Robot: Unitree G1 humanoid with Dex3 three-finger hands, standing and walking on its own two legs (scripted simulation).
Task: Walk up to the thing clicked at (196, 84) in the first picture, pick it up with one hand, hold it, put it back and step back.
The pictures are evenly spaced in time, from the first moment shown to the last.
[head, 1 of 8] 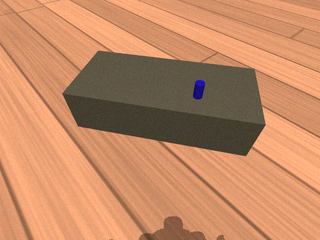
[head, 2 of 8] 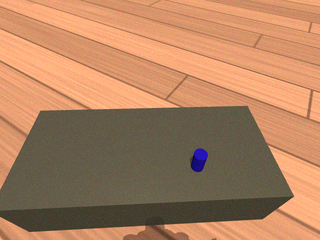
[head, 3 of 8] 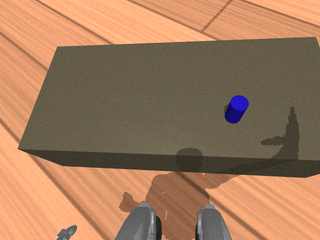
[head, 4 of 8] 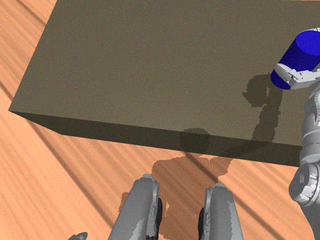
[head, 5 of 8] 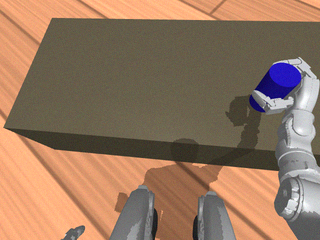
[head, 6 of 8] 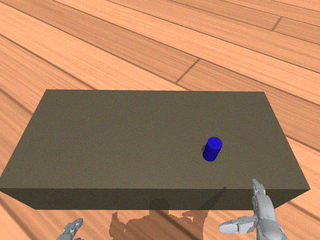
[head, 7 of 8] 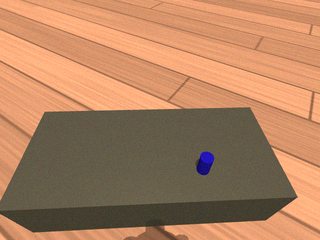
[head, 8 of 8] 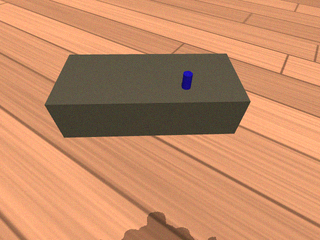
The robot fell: no
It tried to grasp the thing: yes
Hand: right
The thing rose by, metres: 0.38
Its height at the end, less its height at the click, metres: +0.00
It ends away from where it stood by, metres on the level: 0.02
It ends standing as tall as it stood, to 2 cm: yes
